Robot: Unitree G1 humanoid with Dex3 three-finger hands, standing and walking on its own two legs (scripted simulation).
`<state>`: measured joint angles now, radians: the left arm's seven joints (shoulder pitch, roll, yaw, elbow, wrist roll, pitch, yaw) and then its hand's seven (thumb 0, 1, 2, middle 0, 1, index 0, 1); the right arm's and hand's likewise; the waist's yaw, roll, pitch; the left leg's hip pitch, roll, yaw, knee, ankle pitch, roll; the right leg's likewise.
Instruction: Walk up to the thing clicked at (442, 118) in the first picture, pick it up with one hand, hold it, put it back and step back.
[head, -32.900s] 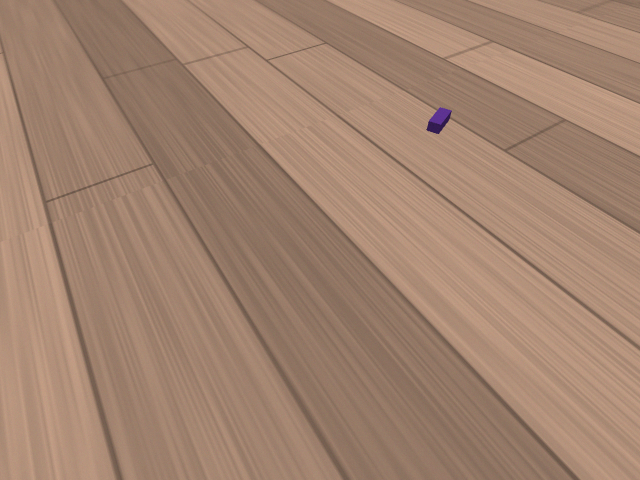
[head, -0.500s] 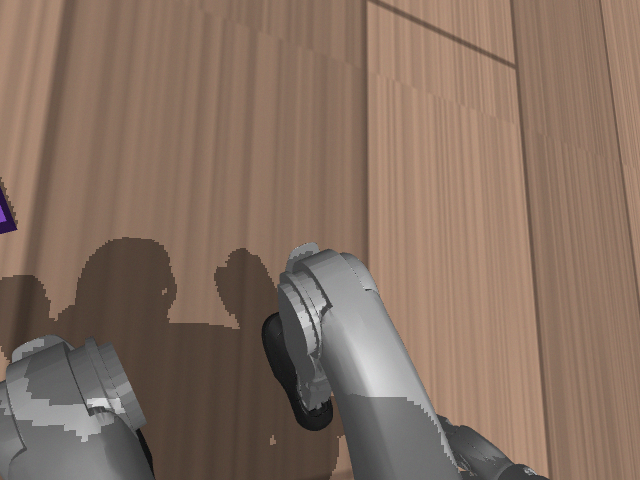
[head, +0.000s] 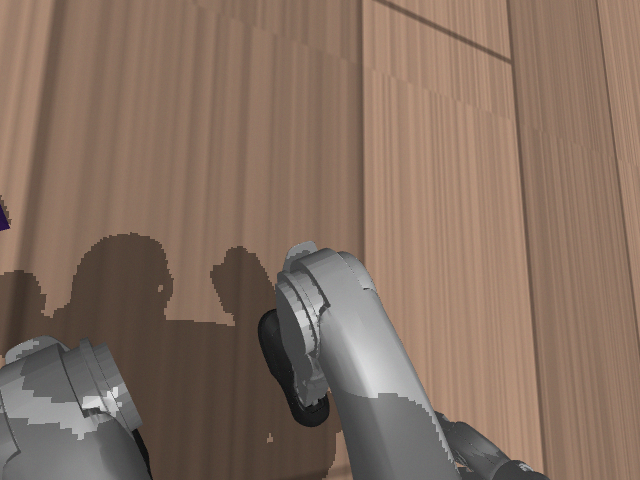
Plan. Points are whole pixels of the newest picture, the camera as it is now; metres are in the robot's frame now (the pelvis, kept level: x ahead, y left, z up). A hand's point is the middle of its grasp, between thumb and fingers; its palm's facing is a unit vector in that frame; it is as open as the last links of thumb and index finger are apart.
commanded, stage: close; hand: left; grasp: from above
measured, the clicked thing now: out of the picture +0.47 +0.31 -0.28
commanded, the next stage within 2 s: settle in 0.06 s
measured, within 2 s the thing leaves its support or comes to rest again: leaves its support in 0.54 s
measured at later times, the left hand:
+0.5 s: hand out of the picture +0.45 +0.32 -0.24, palm faces -0.45 -0.12 -0.89, open 9.8 cm
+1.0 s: hand out of the picture +0.45 +0.32 -0.14, palm faces -0.46 -0.08 -0.88, open 9.8 cm
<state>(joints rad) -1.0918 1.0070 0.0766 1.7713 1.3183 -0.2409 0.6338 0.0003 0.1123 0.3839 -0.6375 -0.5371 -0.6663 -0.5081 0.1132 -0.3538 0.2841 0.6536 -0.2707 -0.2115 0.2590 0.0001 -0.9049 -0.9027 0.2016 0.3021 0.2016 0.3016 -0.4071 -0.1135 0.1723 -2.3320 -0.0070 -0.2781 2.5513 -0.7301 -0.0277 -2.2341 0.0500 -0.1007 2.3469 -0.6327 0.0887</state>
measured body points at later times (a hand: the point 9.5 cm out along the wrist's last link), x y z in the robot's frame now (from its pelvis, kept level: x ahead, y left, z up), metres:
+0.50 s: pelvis +0.00 +0.00 +0.00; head +0.27 +0.12 +0.34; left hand +0.47 +0.32 -0.19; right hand +0.04 -0.26 -0.05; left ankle +0.06 +0.13 -0.27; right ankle +0.13 -0.14 -0.27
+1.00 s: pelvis +0.00 -0.01 +0.02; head +0.23 +0.09 +0.40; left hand +0.47 +0.32 -0.09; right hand +0.10 -0.27 -0.07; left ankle +0.06 +0.13 -0.27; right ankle +0.13 -0.14 -0.27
